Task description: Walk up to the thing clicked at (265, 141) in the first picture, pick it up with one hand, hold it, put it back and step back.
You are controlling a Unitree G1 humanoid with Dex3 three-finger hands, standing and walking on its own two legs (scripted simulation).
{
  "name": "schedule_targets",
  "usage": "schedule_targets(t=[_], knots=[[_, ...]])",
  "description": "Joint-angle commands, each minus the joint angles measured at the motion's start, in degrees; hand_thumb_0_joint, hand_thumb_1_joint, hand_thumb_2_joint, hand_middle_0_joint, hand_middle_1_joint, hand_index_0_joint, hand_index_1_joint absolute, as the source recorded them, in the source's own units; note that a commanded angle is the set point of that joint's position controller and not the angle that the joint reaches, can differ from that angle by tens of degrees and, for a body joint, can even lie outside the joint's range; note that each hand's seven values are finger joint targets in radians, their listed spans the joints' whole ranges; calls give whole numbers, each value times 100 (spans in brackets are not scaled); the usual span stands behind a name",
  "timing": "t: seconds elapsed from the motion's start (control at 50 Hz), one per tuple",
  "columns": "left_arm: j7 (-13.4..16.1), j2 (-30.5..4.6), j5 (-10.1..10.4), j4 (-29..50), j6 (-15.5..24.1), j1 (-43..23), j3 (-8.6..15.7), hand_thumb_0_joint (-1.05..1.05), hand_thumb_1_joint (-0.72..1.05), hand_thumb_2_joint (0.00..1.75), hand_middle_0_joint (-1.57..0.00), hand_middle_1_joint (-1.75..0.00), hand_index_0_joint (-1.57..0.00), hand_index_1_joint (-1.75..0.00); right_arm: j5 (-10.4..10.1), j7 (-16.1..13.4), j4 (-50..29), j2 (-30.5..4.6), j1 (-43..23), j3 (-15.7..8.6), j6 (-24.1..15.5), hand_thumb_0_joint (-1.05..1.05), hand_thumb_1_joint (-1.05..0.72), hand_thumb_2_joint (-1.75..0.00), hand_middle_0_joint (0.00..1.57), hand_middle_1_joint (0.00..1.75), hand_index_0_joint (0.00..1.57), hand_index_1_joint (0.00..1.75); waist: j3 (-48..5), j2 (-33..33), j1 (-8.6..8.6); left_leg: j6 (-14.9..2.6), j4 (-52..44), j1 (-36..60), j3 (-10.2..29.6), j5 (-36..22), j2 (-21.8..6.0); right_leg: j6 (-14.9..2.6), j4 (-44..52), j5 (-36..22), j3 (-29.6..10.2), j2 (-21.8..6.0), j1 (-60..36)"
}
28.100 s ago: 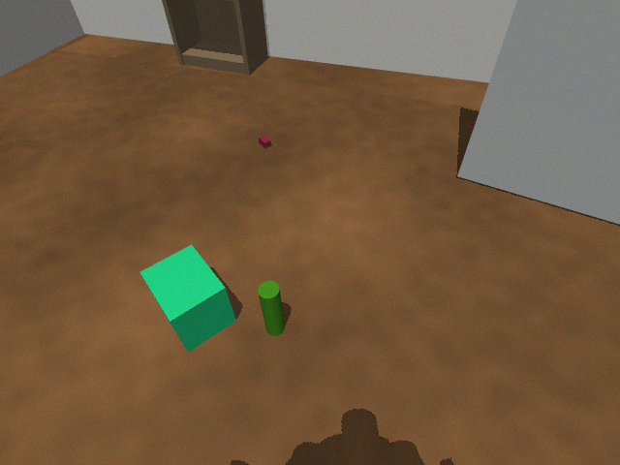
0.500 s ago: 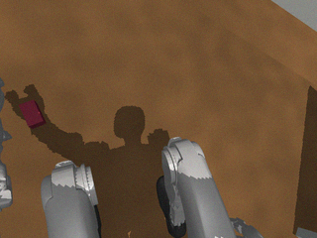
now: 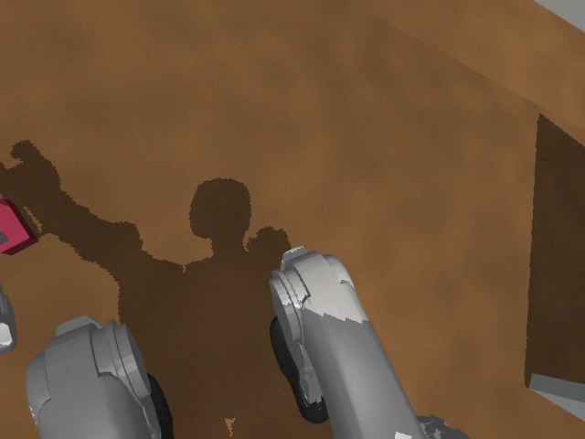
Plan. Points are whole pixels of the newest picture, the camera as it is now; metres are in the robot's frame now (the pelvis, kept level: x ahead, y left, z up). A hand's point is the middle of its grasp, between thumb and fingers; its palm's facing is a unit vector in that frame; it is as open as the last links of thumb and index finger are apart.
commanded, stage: approach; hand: left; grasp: from above
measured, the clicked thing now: (7, 227) +0.48 +0.31 -0.31
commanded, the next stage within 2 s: rest palm in 0.16 s
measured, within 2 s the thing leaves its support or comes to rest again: neither
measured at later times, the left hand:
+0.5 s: hand out of the picture +0.46 +0.31 -0.18, palm faces -0.45 -0.16 -0.88, open 14.5 cm
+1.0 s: hand out of the picture +0.49 +0.30 -0.25, palm faces -0.40 -0.18 -0.90, open 14.5 cm
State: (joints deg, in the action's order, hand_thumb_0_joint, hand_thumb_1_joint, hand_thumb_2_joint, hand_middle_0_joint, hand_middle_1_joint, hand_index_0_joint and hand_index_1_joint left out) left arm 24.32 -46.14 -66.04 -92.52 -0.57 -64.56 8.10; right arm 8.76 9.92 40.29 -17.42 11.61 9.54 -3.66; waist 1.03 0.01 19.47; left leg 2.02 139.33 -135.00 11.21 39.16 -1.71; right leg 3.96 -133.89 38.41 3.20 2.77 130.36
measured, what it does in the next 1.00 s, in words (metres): stands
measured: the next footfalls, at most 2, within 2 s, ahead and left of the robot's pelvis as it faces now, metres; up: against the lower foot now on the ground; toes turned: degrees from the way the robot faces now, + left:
none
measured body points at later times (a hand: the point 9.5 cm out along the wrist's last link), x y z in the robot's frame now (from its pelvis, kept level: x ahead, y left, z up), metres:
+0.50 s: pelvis +0.00 +0.01 +0.00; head +0.25 +0.09 +0.37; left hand +0.48 +0.32 -0.13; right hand +0.08 -0.27 -0.09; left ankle +0.07 +0.14 -0.29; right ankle +0.10 -0.13 -0.29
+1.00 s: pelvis +0.01 +0.01 -0.02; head +0.30 +0.10 +0.31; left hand +0.50 +0.30 -0.20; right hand +0.01 -0.25 -0.09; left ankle +0.07 +0.14 -0.29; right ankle +0.10 -0.13 -0.29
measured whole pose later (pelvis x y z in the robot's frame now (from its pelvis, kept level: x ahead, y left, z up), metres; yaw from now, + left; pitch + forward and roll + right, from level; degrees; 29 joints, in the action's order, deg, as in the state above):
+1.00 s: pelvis +0.01 +0.01 -0.02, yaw -3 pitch +32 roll -13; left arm 34.0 -53.5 -67.9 -98.5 4.8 -64.2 9.3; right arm 14.5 13.9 41.0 -18.3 8.9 14.1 -11.9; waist 7.5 -5.0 22.2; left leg 2.0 145.0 -136.2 14.7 41.7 -1.2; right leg 4.4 -136.7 40.0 5.7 3.5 129.8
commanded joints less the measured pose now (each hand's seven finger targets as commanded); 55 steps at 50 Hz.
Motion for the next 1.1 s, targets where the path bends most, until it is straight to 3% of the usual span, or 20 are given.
schedule_targets(t=[0.0,0.06,0.16,0.18,0.22,0.26,0.34,0.46,0.54,0.58,0.66,0.78,0.82,0.84,0.9,0.92,0.96,1.0,1.02,1.08], knots=[[-152,-1478,207,846,121,-1195,-61,0,-61,103,-9,-96,-6,-98,-43,-41,-56,-1438,1014,-507,-56,0,-89,-89,20,30,20,30,-3835,1289,-165,-438,-1174,2254,-800,-972,54,-480,1345,-1277,611,141,-2593],[-223,-1760,158,1448,446,-1402,83,0,-60,103,-9,-97,-7,-99,32,-56,-6,-1472,1102,-521,-78,0,-89,-89,20,30,20,30,-3994,1538,-154,-371,-1095,2398,-773,-993,61,-506,1317,-1209,624,101,-2706],[-96,-1190,-20,2026,817,-1425,-164,0,-60,105,-9,-95,-6,-98,41,-60,87,-1465,1133,-696,-151,0,-89,-89,20,30,20,30,-4114,2106,-67,-243,-1150,3051,-719,-903,76,-577,1221,-1127,800,78,-2124],[-39,-1273,-52,2321,837,-1442,-139,0,-61,106,-9,-94,-6,-98,20,-51,114,-1422,1128,-729,-165,0,-89,-89,20,30,20,30,-4385,2328,-205,-222,-1242,3318,-736,-992,79,-577,1201,-1223,768,71,-2211],[85,-1307,-59,2571,816,-1533,-53,0,-57,114,-13,-97,-8,-101,8,-41,135,-1465,1168,-807,-155,0,-89,-89,20,30,20,30,-4577,2542,-255,-204,-1353,3473,-744,-1080,79,-585,1186,-1307,801,44,-2134],[136,-885,-98,2027,675,-1394,-288,0,-61,109,-9,-93,-5,-97,-6,-12,185,-1422,1122,-830,-153,0,-90,-90,20,30,20,30,-4349,2399,-167,-202,-1379,3452,-741,-1124,63,-600,1184,-1366,830,54,-1892],[201,-644,-121,856,467,-1219,-419,0,-61,110,-7,-87,-2,-92,0,-31,211,-1455,1077,-763,-111,0,-88,-90,20,30,20,30,-3474,1770,-50,-265,-1413,2895,-701,-977,95,-583,1239,-1242,847,44,-1610],[240,-981,-181,152,496,-1436,-382,0,-58,104,-8,-94,-5,-96,97,-38,77,-1489,928,-507,-186,0,-88,-89,20,30,20,30,-3366,1276,80,-386,-1168,2493,-659,-963,108,-493,1253,-1304,781,68,-2006],[419,-1399,-387,64,686,-1615,-221,0,-58,102,-9,-92,-6,-95,167,-38,-56,-1622,886,-388,-301,0,-88,-90,20,30,20,30,-3450,1657,183,-325,-1183,2897,-610,-990,93,-522,1095,-1254,869,70,-1959],[650,-1685,-443,94,789,-1773,-91,0,-59,103,-8,-93,-5,-96,211,-56,-67,-1621,766,-324,-337,0,-89,-90,20,30,20,30,-3580,1868,106,-308,-1160,2928,-622,-873,71,-542,1086,-1159,869,95,-1927],[1041,-1818,-560,-52,834,-1851,-30,0,-60,104,-8,-92,-5,-95,356,-18,-42,-1695,789,-212,-505,0,-89,-90,20,30,20,30,-3302,2051,288,-305,-1018,2832,-654,-742,43,-509,1079,-1120,896,113,-1879],[1358,-2046,-402,364,725,-1782,140,0,-60,104,-8,-90,-5,-94,469,137,75,-1778,843,-149,-731,0,-89,-90,20,30,20,30,-3723,2597,265,-233,-871,3253,-623,-1154,-30,-506,879,-1526,986,110,-2066],[1304,-1749,-314,-14,630,-1562,5,0,-60,104,-8,-90,-5,-94,523,245,138,-1779,877,-139,-801,0,-89,-90,20,30,20,30,-3474,2511,426,-221,-812,3248,-549,-1223,-60,-506,816,-1597,1046,141,-1980],[1271,-1835,-286,102,629,-1711,16,0,-60,104,-8,-91,-4,-94,530,289,173,-1823,920,-124,-836,0,-89,-90,20,30,20,30,-3474,2479,458,-233,-790,3194,-527,-1261,-63,-486,840,-1635,1059,148,-2034],[1206,-2096,-163,117,551,-1308,165,0,-61,105,-8,-90,-4,-93,509,350,107,-1870,935,-74,-866,0,-89,-90,20,30,20,30,-3619,2575,202,-221,-872,3217,-494,-1527,-54,-510,872,-1794,1059,153,-2283],[1161,-1884,-95,-169,518,-1211,50,0,-61,105,-7,-90,-3,-94,526,379,148,-1809,879,-47,-875,0,-89,-90,20,30,20,30,-3463,2323,265,-249,-813,3035,-486,-1421,-74,-496,882,-1742,1057,179,-2271],[1132,-2112,-154,-77,504,-1187,162,0,-61,105,-7,-91,-3,-94,517,399,138,-1910,936,-39,-870,0,-89,-90,20,30,20,30,-3566,2297,225,-260,-830,2957,-472,-1534,-62,-485,901,-1851,1054,198,-2420],[1038,-1894,-79,-187,481,-1149,15,0,-61,105,-7,-90,-3,-94,507,448,103,-1860,902,-7,-900,0,-89,-90,20,30,20,30,-3372,2217,311,-270,-787,2936,-433,-1558,-72,-483,855,-1867,1063,204,-2361],[1060,-2131,-80,-184,475,-985,217,0,-61,105,-7,-90,-3,-94,509,431,150,-1962,984,-43,-873,0,-89,-90,20,30,20,30,-3513,2207,258,-258,-833,3017,-403,-1716,-82,-476,879,-1989,1083,210,-2491],[1042,-1966,-46,-109,544,-1203,39,0,-61,106,-7,-90,-3,-94,464,448,38,-1892,851,27,-875,0,-89,-90,20,30,20,30,-3383,2059,297,-301,-807,2803,-409,-1497,-82,-467,939,-1874,1044,239,-2524]])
